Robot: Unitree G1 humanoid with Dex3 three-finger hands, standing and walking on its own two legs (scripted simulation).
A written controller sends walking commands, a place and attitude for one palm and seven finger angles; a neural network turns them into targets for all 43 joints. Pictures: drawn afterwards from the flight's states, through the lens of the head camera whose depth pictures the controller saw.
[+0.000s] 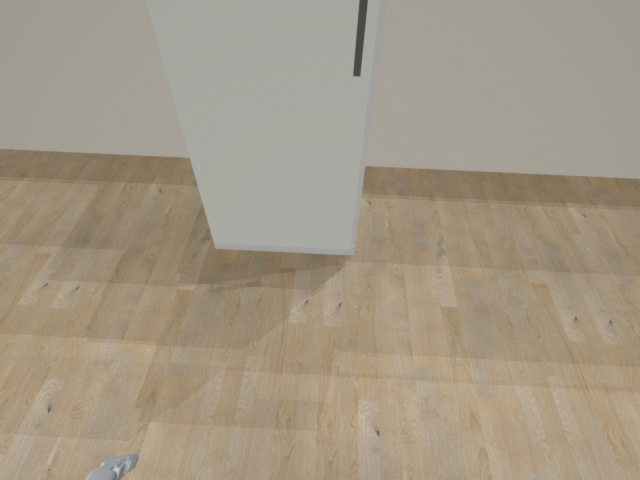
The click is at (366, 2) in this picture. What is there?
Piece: fridge door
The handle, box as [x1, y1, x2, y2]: [353, 0, 367, 76]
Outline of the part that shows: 367,0 359,1 353,75 359,76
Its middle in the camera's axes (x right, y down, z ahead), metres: +0.09 -0.57 +0.77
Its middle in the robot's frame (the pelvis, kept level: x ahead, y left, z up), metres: +1.00 -0.02 +0.28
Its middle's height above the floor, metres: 1.05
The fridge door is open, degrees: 0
